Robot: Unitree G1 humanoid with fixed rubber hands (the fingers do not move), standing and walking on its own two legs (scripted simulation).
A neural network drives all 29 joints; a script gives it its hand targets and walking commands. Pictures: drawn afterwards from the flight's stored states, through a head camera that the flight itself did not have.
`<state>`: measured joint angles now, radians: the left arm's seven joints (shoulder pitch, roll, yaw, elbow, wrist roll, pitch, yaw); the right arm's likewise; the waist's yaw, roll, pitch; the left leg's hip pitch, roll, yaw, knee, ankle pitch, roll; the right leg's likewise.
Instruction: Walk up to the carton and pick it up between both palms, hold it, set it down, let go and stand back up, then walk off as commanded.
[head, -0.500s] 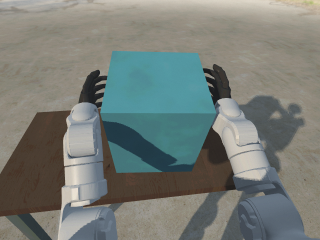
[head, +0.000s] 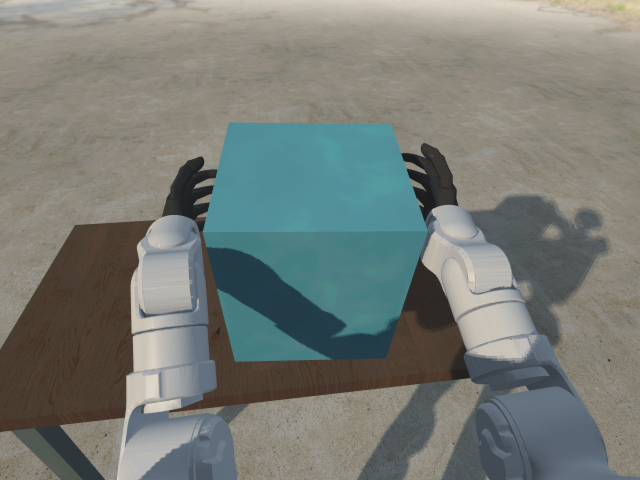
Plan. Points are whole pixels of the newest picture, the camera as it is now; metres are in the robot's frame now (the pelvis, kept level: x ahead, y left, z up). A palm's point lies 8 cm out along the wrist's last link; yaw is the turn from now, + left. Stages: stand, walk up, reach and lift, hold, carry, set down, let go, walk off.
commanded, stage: hold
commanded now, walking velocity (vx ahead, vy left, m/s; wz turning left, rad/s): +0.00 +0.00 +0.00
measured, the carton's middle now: (311, 246) +0.39 +0.01 +0.14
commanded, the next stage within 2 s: none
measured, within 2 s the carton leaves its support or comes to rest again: neither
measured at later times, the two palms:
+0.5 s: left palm (180, 214) +0.36 +0.16 +0.22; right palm (437, 200) +0.37 -0.14 +0.22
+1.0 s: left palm (181, 215) +0.36 +0.16 +0.22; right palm (437, 202) +0.37 -0.14 +0.22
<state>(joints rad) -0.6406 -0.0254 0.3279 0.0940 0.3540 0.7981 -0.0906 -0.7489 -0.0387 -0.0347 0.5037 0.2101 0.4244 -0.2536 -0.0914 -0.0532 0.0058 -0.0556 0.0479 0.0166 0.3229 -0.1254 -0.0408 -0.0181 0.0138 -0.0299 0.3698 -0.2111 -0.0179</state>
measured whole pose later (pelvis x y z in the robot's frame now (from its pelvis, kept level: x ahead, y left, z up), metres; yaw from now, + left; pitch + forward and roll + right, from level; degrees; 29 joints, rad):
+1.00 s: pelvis +0.00 +0.00 +0.00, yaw +0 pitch -8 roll +0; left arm -0.64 -0.02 0.32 0.05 0.35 0.79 -0.09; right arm -0.75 -0.04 -0.03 0.47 0.21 0.41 -0.25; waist -0.09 -0.05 0.01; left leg -0.06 0.05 0.02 0.32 -0.13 -0.04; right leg -0.02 0.01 -0.03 0.37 -0.21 -0.02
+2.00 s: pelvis +0.00 +0.00 +0.00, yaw +0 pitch -8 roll +0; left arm -0.64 -0.02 0.33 0.06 0.35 0.80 -0.09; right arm -0.75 -0.03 -0.03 0.47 0.20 0.42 -0.25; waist -0.09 -0.05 0.01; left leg -0.06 0.05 0.02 0.32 -0.12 -0.04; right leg -0.02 0.01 -0.03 0.37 -0.21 -0.02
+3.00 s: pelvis +0.00 +0.00 +0.00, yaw +0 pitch -8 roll +0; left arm -0.64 -0.02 0.32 0.06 0.35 0.79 -0.09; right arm -0.75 -0.03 -0.04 0.47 0.19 0.41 -0.25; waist -0.09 -0.05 0.01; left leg -0.06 0.05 0.02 0.32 -0.12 -0.04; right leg -0.02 0.01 -0.03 0.37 -0.21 -0.02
